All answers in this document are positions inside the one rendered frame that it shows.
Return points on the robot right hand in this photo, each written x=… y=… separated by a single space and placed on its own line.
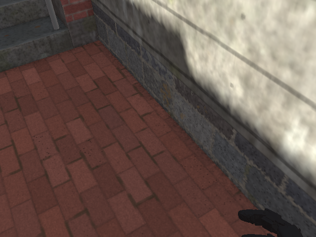
x=269 y=220

